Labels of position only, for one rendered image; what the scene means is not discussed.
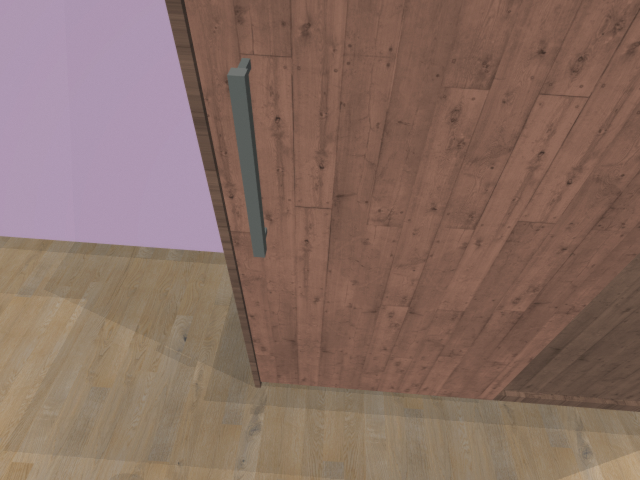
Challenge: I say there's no handle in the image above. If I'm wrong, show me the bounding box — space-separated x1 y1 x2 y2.
227 58 267 258

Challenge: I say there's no wardrobe door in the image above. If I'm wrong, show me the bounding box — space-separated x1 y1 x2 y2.
184 0 640 400
503 253 640 401

